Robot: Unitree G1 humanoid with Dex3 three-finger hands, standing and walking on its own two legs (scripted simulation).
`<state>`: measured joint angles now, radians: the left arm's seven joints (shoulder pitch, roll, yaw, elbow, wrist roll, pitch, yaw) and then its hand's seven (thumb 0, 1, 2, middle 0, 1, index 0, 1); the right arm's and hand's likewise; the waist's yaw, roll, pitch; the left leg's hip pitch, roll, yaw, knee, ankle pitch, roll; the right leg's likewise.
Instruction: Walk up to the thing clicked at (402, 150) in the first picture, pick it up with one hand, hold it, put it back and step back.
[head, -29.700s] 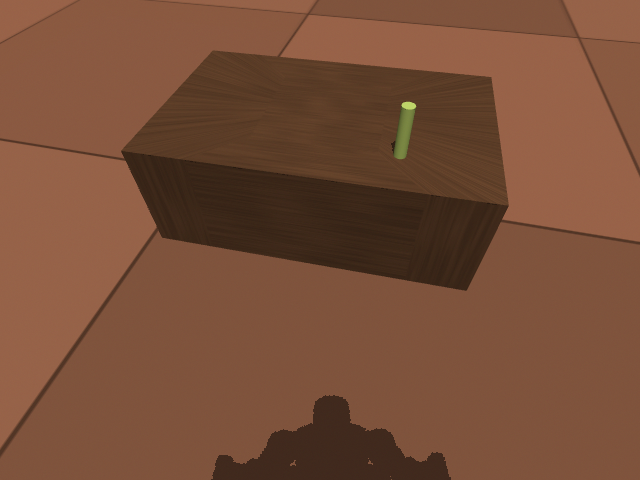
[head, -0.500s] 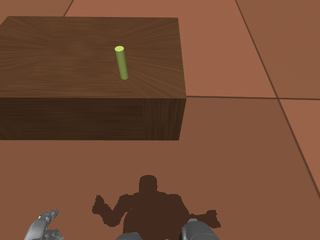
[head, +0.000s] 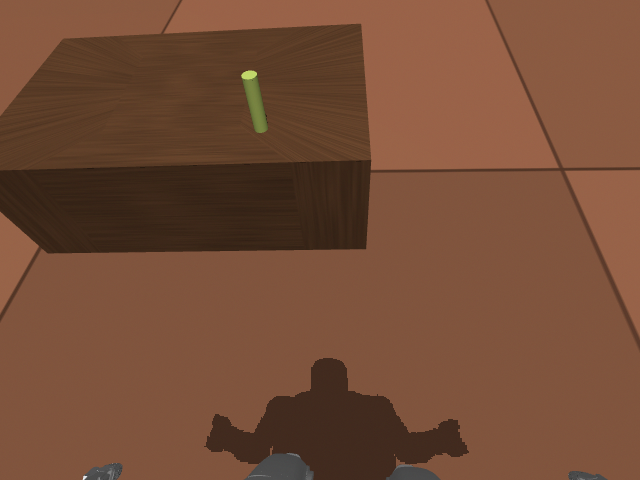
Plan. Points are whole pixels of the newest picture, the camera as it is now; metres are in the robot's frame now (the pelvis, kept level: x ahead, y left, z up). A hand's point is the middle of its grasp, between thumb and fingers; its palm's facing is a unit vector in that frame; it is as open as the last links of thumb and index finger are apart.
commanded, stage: step back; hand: left
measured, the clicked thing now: (255, 103) +1.08 +0.25 -0.22
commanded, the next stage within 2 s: stand in 1.08 s
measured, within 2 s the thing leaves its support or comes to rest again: neither
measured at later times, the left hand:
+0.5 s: hand out of the picture -0.04 +0.28 -0.14, palm faces +0.06 -0.93 -0.37, open 7.4 cm
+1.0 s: hand out of the picture +0.07 +0.29 -0.13, palm faces +0.01 -0.93 -0.37, open 7.4 cm
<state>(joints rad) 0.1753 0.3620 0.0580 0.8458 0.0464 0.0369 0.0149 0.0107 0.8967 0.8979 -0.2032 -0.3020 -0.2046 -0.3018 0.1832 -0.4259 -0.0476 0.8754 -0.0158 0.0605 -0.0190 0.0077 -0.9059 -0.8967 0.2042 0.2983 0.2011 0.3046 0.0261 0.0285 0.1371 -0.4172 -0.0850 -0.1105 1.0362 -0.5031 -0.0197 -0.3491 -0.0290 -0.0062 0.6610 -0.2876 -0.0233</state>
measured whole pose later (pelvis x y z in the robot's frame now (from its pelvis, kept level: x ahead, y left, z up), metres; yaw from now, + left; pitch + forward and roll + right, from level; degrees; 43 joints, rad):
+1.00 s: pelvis -0.04 +0.03 +0.01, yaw +1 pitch -2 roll +0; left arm 0.09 0.36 0.02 1.04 0.01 -0.03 0.00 0.01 0.90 0.90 -0.20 -0.30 -0.20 -0.30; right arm 0.11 -0.34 -0.04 1.08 -0.02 -0.01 0.01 0.01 -0.91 -0.90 0.21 0.30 0.20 0.30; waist 0.00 0.01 0.05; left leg -0.16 -0.01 0.02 0.51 -0.32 0.01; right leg -0.21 -0.01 0.01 0.52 -0.27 0.01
